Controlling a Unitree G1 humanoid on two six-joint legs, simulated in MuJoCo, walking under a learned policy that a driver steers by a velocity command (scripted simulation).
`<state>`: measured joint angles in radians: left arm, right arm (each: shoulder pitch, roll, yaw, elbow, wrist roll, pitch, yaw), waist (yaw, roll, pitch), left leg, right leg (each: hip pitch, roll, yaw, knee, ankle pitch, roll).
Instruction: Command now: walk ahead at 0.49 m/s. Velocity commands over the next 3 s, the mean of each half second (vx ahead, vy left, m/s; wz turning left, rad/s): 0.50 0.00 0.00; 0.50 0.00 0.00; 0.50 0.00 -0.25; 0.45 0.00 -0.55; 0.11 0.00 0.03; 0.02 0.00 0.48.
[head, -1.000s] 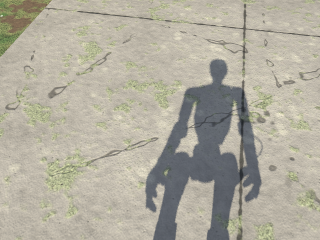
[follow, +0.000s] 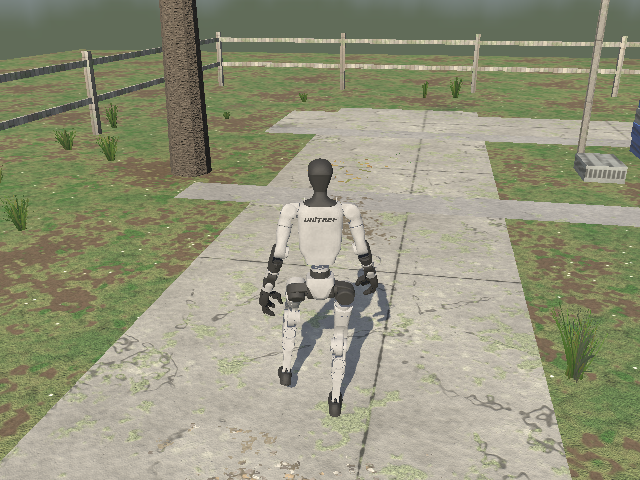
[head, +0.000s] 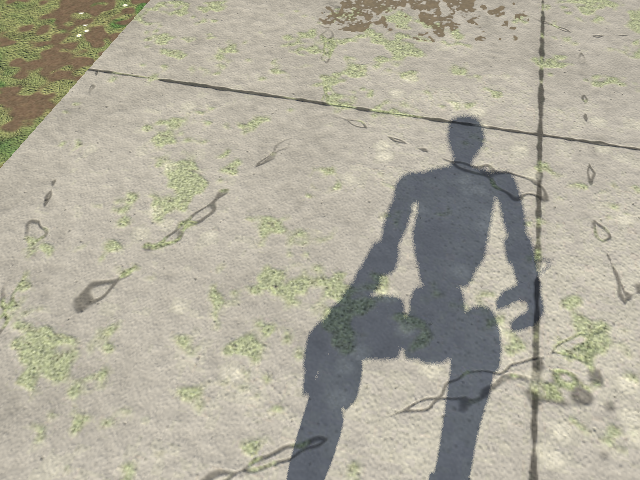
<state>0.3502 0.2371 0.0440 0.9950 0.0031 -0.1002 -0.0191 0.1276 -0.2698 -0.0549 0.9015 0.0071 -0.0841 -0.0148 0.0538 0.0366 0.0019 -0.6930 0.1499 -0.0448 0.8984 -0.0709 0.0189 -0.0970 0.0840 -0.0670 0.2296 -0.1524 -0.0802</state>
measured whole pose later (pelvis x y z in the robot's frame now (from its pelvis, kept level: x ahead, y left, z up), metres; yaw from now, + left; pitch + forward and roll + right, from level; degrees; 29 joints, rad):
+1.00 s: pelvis +0.58 +0.00 +0.00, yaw -1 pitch +1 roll -1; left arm 0.27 0.24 0.06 0.94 0.01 -0.10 -0.03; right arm 0.20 -0.28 -0.07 0.93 0.02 -0.08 -0.01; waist 0.03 0.04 0.02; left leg -0.56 0.11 -0.03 1.09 -0.27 0.04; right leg -0.22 0.06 -0.07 0.34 -0.15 -0.08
